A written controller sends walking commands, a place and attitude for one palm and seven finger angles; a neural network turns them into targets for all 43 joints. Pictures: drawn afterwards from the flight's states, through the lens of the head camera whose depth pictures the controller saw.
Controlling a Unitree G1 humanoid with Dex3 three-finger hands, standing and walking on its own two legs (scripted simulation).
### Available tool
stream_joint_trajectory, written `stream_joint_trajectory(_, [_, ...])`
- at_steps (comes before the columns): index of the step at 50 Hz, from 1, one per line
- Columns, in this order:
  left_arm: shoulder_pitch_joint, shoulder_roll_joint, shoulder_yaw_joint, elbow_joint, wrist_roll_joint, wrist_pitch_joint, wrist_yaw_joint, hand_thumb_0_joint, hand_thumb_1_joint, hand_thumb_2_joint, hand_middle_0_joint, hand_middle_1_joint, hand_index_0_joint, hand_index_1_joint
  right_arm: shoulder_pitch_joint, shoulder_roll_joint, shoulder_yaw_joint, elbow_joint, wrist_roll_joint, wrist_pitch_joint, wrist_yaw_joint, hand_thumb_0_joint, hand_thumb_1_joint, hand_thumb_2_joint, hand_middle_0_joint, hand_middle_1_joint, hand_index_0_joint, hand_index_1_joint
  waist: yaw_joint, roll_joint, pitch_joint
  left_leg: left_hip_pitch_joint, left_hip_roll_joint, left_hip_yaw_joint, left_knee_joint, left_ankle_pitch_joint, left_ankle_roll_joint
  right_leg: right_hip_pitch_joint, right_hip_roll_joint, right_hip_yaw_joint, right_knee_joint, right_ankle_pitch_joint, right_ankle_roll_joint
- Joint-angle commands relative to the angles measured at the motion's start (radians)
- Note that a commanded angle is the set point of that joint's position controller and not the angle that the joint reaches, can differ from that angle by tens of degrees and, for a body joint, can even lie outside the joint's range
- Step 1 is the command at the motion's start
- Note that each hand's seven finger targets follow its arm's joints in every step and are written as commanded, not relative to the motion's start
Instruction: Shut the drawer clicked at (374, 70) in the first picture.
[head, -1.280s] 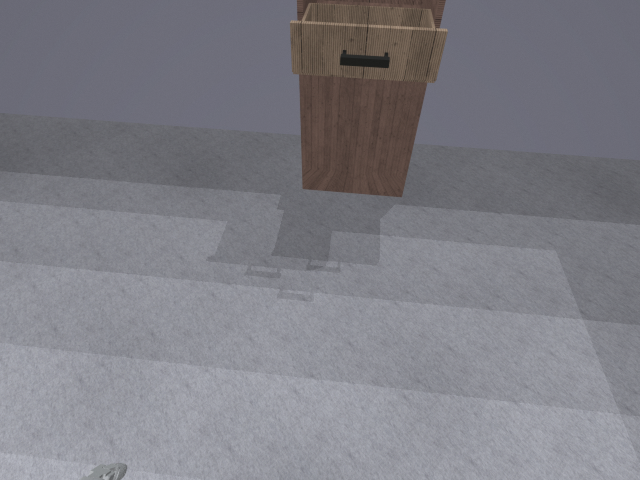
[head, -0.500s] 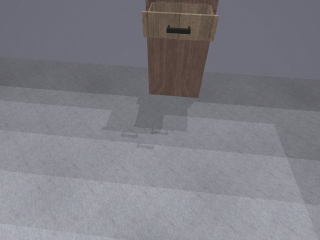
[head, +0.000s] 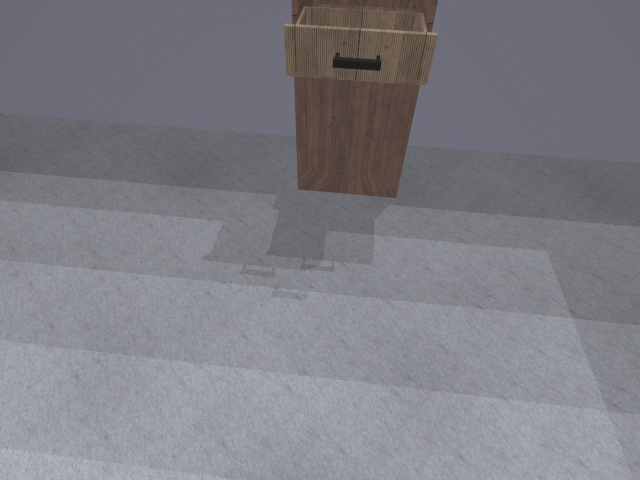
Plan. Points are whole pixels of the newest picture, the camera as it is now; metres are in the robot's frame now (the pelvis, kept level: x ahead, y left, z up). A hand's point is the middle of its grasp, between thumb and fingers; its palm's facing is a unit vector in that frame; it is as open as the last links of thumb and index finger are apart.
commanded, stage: look at it before walking up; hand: left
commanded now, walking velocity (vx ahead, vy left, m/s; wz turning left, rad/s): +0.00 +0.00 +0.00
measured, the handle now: (357, 60) +1.19 -0.04 +0.00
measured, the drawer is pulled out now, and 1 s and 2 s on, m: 0.28 0.28 0.28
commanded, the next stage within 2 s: walk to a spot facing it in 0.16 s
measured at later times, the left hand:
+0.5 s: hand out of the picture +0.05 +0.21 -0.18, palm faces -0.06 -0.97 -0.25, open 7.4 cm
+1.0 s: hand (235, 474) +0.17 +0.14 -0.18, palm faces -0.17 -0.98 -0.14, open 7.3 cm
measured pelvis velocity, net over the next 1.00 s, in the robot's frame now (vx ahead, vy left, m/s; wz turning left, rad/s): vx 0.19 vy -0.03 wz -0.25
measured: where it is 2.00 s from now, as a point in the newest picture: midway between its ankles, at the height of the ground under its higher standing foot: (374, 372)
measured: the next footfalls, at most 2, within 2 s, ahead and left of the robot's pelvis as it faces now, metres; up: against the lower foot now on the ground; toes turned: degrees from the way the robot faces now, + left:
left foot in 1.08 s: +0.40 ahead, +0.05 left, +0.00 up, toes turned -9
right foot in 1.70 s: +0.54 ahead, -0.25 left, +0.00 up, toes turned -42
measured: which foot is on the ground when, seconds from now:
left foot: down 0.00-0.64, up 0.66-1.00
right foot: down 0.00-1.00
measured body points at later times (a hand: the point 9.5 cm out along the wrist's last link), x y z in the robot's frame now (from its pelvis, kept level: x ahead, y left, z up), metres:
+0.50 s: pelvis +0.03 +0.00 -0.01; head +0.03 +0.00 +0.44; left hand +0.06 +0.27 -0.16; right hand +0.06 -0.27 -0.16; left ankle +0.00 +0.12 -0.75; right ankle +0.00 -0.12 -0.74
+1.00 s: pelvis +0.19 -0.03 -0.01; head +0.22 -0.02 +0.44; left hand +0.18 +0.19 -0.17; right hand +0.23 -0.27 -0.15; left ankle +0.33 +0.07 -0.71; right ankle +0.07 -0.12 -0.75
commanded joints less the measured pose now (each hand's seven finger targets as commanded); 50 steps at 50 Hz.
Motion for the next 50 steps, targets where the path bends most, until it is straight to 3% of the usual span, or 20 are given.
stream_joint_trajectory(1, [-0.032,0.207,0.044,-0.064,-0.001,-0.021,0.013,0.0,0.9,0.9,-0.2,-0.3,-0.2,-0.3,-0.047,-0.206,-0.039,-0.06,0.001,-0.02,-0.016,0.0,-0.9,-0.9,0.2,0.3,0.2,0.3,-0.001,-0.012,-0.06,0.02,0.117,-0.103,-0.061,0.133,0.032,-0.001,-0.114,0.102,-0.071,0.11,-0.034])
stream_joint_trajectory(13, [-0.021,0.208,0.042,-0.055,-0.003,-0.023,0.014,0.0,0.9,0.9,-0.2,-0.3,-0.2,-0.3,-0.051,-0.208,-0.038,-0.056,0.001,-0.021,-0.017,0.0,-0.9,-0.9,0.2,0.3,0.2,0.3,-0.001,-0.009,-0.068,0.039,0.12,-0.095,-0.064,0.156,0.03,0.013,-0.119,0.101,-0.078,0.151,-0.034])
stream_joint_trajectory(15, [0.044,0.093,0.02,-0.027,-0.004,-0.002,0.017,0.0,0.9,0.9,-0.2,-0.3,-0.2,-0.3,0.016,-0.087,-0.011,-0.029,-0.007,-0.005,-0.014,0.0,-0.9,-0.9,0.2,0.3,0.2,0.3,-0.001,-0.021,-0.077,0.044,0.113,-0.055,-0.034,0.04,0.008,0.001,-0.106,0.108,-0.068,0.019,-0.024])
stream_joint_trajectory(18, [0.086,0.098,0.033,-0.043,0.005,0.021,0.0,0.0,0.9,0.9,-0.2,-0.3,-0.2,-0.3,0.053,-0.089,-0.025,-0.041,-0.015,0.008,-0.01,0.0,-0.9,-0.9,0.2,0.3,0.2,0.3,0.003,-0.026,0.051,-0.055,0.101,-0.035,-0.011,-0.279,0.014,-0.116,-0.079,0.171,-0.079,-0.308,-0.048])
stream_joint_trajectory(20, [0.107,0.095,0.047,-0.072,0.008,0.024,-0.01,0.0,0.9,0.9,-0.2,-0.3,-0.2,-0.3,0.078,-0.102,-0.038,-0.063,-0.017,0.006,-0.011,0.0,-0.9,-0.9,0.2,0.3,0.2,0.3,-0.001,-0.016,0.102,-0.081,0.114,-0.044,0.0,-0.369,0.028,-0.189,-0.056,0.188,-0.042,-0.381,-0.066])
stream_joint_trajectory(22, [0.117,0.072,0.057,-0.105,0.009,0.018,-0.016,0.0,0.9,0.9,-0.2,-0.3,-0.2,-0.3,0.127,-0.115,-0.052,-0.074,-0.015,-0.003,-0.014,0.0,-0.9,-0.9,0.2,0.3,0.2,0.3,-0.014,0.037,0.116,-0.04,0.172,-0.114,-0.038,-0.435,0.067,-0.28,-0.011,0.151,0.075,-0.376,-0.067])
stream_joint_trajectory(24, [0.104,0.014,0.058,-0.139,0.008,0.003,-0.023,0.0,0.9,0.9,-0.2,-0.3,-0.2,-0.3,0.191,-0.149,-0.074,-0.077,-0.013,-0.019,-0.02,0.0,-0.9,-0.9,0.2,0.3,0.2,0.3,-0.04,0.173,0.1,0.066,0.314,-0.265,-0.144,-0.424,0.144,-0.398,0.052,0.015,0.323,-0.245,-0.041])
stream_joint_trajectory(25, [0.052,0.001,0.061,-0.164,0.008,-0.003,-0.026,0.0,0.9,0.9,-0.2,-0.3,-0.2,-0.3,0.227,-0.144,-0.082,-0.074,-0.012,-0.03,-0.022,0.0,-0.9,-0.9,0.2,0.3,0.2,0.3,-0.061,0.204,0.097,0.136,0.378,-0.292,-0.171,-0.288,0.191,-0.478,0.01,-0.019,0.428,-0.278,-0.027])
stream_joint_trajectory(27, [0.006,-0.016,0.066,-0.19,0.008,-0.016,-0.032,0.0,0.9,0.9,-0.2,-0.3,-0.2,-0.3,0.248,-0.112,-0.081,-0.068,-0.015,-0.042,-0.023,0.0,-0.9,-0.9,0.2,0.3,0.2,0.3,-0.061,0.137,0.096,0.159,0.399,-0.22,-0.125,-0.02,0.205,-0.49,-0.057,-0.02,0.446,-0.318,-0.021])
stream_joint_trajectory(30, [0.201,-0.065,0.074,-0.119,0.008,-0.021,-0.04,0.0,0.9,0.9,-0.2,-0.3,-0.2,-0.3,0.155,-0.085,-0.076,-0.08,-0.018,-0.043,-0.024,0.0,-0.9,-0.9,0.2,0.3,0.2,0.3,0.047,0.105,0.031,-0.046,0.29,0.028,0.065,0.046,0.103,-0.103,-0.028,-0.117,0.216,-0.129,-0.028])
stream_joint_trajectory(31, [0.344,-0.027,0.084,-0.072,0.012,-0.027,-0.034,0.0,0.9,0.9,-0.2,-0.3,-0.2,-0.3,0.137,-0.06,-0.07,-0.084,-0.012,-0.043,-0.02,0.0,-0.9,-0.9,0.2,0.3,0.2,0.3,0.113,-0.02,-0.017,-0.176,0.214,0.107,0.293,0.045,0.06,0.112,-0.008,-0.093,0.109,-0.062,-0.048])
stream_joint_trajectory(32, [0.49,0.097,0.115,-0.032,0.018,-0.043,-0.013,0.0,0.9,0.9,-0.2,-0.3,-0.2,-0.3,0.121,0.022,-0.052,-0.126,0.002,-0.048,-0.009,0.0,-0.9,-0.9,0.2,0.3,0.2,0.3,0.159,-0.365,-0.04,-0.473,0.084,0.208,0.644,-0.219,-0.004,0.286,-0.285,0.358,-0.075,-0.196,-0.149])
stream_joint_trajectory(33, [0.549,0.114,0.11,-0.022,-0.005,-0.046,0.002,0.0,0.9,0.9,-0.2,-0.3,-0.2,-0.3,0.036,0.01,-0.052,-0.175,-0.004,-0.055,-0.005,0.0,-0.9,-0.9,0.2,0.3,0.2,0.3,0.168,-0.315,-0.027,-0.586,0.063,0.106,0.795,-0.367,0.0,0.271,-0.392,0.614,-0.19,-0.149,-0.233])
stream_joint_trajectory(34, [0.495,0.083,0.103,-0.03,-0.001,-0.047,0.009,0.0,0.9,0.9,-0.2,-0.3,-0.2,-0.3,-0.018,0.016,-0.059,-0.173,-0.005,-0.056,-0.004,0.0,-0.9,-0.9,0.2,0.3,0.2,0.3,0.145,-0.158,0.038,-0.62,0.102,0.035,0.85,-0.285,0.004,0.186,-0.373,0.577,-0.187,-0.156,-0.26])
stream_joint_trajectory(36, [0.365,0.017,0.087,-0.062,0.006,-0.05,0.015,0.0,0.9,0.9,-0.2,-0.3,-0.2,-0.3,0.025,0.041,-0.064,-0.143,-0.015,-0.046,0.001,0.0,-0.9,-0.9,0.2,0.3,0.2,0.3,0.068,-0.049,0.09,-0.586,0.151,0.013,0.846,-0.163,-0.009,0.059,-0.338,0.453,-0.195,-0.19,-0.245])
stream_joint_trajectory(37, [0.33,-0.008,0.079,-0.07,0.011,-0.054,0.018,0.0,0.9,0.9,-0.2,-0.3,-0.2,-0.3,0.059,0.058,-0.064,-0.128,-0.02,-0.04,0.003,0.0,-0.9,-0.9,0.2,0.3,0.2,0.3,0.038,-0.045,0.085,-0.554,0.157,0.022,0.813,-0.124,-0.021,0.02,-0.308,0.373,-0.193,-0.116,-0.226])
stream_joint_trajectory(40, [0.31,-0.026,0.076,-0.06,0.012,-0.066,0.017,0.0,0.9,0.9,-0.2,-0.3,-0.2,-0.3,0.104,0.088,-0.068,-0.121,-0.017,-0.021,0.009,0.0,-0.9,-0.9,0.2,0.3,0.2,0.3,-0.001,-0.085,0.068,-0.498,0.151,0.056,0.707,-0.048,-0.041,-0.03,-0.242,0.224,-0.2,0.006,-0.201])
stream_joint_trajectory(46, [0.358,-0.03,0.077,-0.022,0.013,-0.073,0.021,0.0,0.9,0.9,-0.2,-0.3,-0.2,-0.3,-0.01,0.12,-0.067,-0.181,-0.011,-0.033,0.027,0.0,-0.9,-0.9,0.2,0.3,0.2,0.3,0.034,-0.114,0.072,-0.496,0.12,0.097,0.455,0.027,-0.038,0.07,-0.202,0.154,-0.179,0.151,-0.18])
stream_joint_trajectory(48, [0.365,-0.035,0.076,-0.016,0.013,-0.069,0.023,0.0,0.9,0.9,-0.2,-0.3,-0.2,-0.3,-0.051,0.125,-0.064,-0.198,-0.01,-0.038,0.029,0.0,-0.9,-0.9,0.2,0.3,0.2,0.3,0.045,-0.124,0.095,-0.423,0.102,0.106,0.372,0.03,-0.024,0.044,-0.201,0.146,-0.169,0.19,-0.165])
stream_joint_trajectory(50, [0.346,-0.023,0.083,-0.018,0.014,-0.066,0.024,0.0,0.9,0.9,-0.2,-0.3,-0.2,-0.3,-0.03,0.115,-0.067,-0.197,-0.007,-0.047,0.026,0.0,-0.9,-0.9,0.2,0.3,0.2,0.3,0.029,-0.112,0.077,-0.316,0.08,0.114,0.292,0.001,-0.008,0.047,-0.204,0.151,-0.125,0.24,-0.159])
